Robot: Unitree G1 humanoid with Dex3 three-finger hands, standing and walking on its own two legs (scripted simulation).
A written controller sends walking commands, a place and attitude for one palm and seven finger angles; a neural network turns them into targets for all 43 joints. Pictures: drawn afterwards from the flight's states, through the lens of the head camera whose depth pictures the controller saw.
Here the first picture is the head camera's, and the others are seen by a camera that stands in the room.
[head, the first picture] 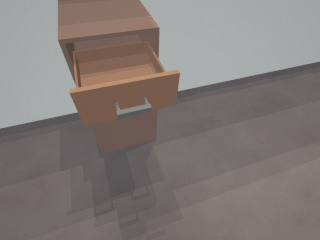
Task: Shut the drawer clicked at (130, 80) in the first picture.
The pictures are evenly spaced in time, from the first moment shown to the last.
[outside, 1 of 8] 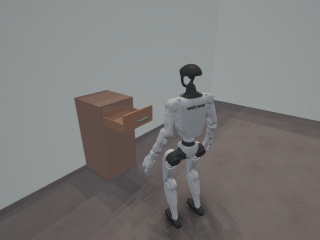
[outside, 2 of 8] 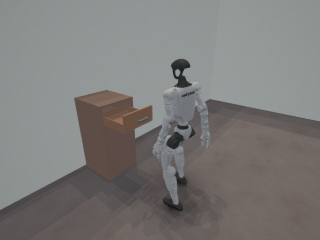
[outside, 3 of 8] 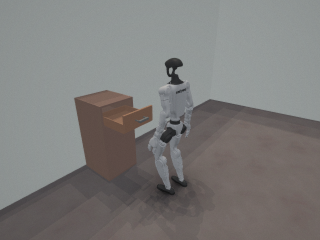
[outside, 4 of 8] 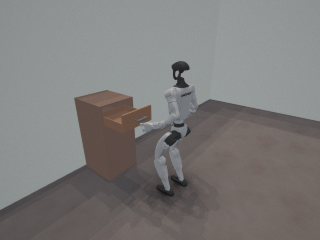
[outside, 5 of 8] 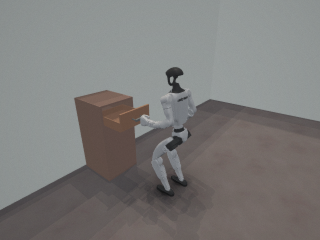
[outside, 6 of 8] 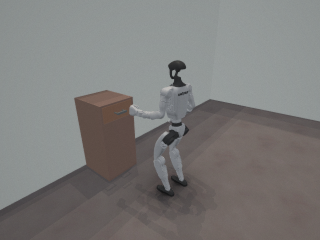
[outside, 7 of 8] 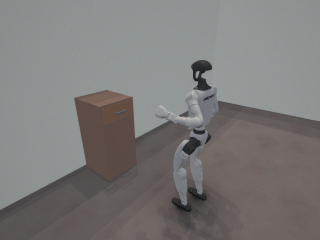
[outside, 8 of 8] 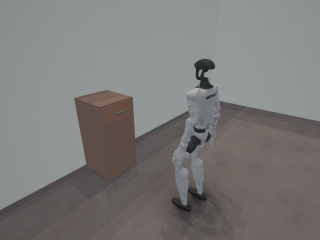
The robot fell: no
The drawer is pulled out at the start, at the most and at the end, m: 0.30 0.30 0.00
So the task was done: yes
